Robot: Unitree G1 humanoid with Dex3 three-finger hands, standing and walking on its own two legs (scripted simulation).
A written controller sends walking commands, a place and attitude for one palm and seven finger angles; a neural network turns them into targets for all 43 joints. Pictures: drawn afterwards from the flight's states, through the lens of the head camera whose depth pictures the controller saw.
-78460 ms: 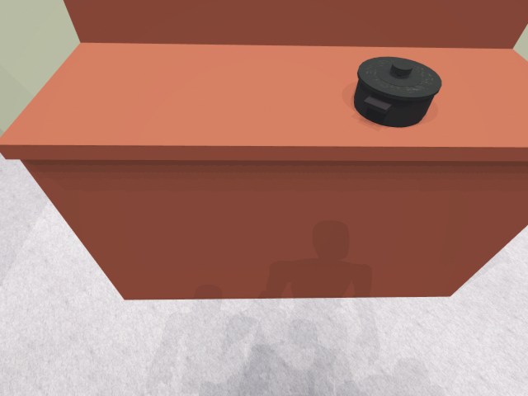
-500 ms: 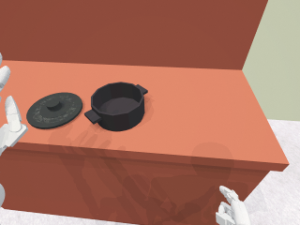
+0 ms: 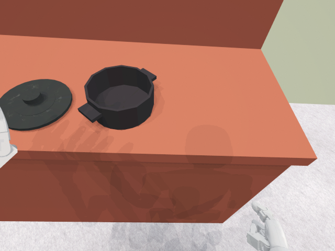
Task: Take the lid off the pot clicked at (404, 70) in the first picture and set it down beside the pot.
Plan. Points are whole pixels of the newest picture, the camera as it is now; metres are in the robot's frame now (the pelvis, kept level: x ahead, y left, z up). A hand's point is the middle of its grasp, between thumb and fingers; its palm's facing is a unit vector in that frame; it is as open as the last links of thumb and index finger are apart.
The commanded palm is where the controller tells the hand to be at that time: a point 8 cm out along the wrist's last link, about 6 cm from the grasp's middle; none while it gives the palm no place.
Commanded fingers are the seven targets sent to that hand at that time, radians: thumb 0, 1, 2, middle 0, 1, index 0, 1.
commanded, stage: step back with the hand held close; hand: left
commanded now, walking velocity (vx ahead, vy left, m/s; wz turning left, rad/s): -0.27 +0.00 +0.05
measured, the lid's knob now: (31, 96) +0.44 +0.38 +0.09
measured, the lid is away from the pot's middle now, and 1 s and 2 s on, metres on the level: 0.23 0.23 0.23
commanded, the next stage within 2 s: stop stepping back and stand still in 0.88 s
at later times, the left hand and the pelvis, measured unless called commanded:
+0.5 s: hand out of the picture +0.12 +0.24 +0.26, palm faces +0.48 -0.79 -0.38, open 7.4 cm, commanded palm +0.05 +0.30 +0.27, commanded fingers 0.00 0.90 0.90 -0.20 -0.30 -0.20 -0.30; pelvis -0.07 +0.02 -0.02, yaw +0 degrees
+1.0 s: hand out of the picture +0.04 +0.26 +0.26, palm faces +0.37 -0.84 -0.39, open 7.4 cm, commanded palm -0.06 +0.32 +0.27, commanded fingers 0.00 0.90 0.90 -0.20 -0.30 -0.20 -0.30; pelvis -0.19 +0.04 -0.01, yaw -1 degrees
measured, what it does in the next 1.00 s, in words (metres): walks backwards: right foot, then left foot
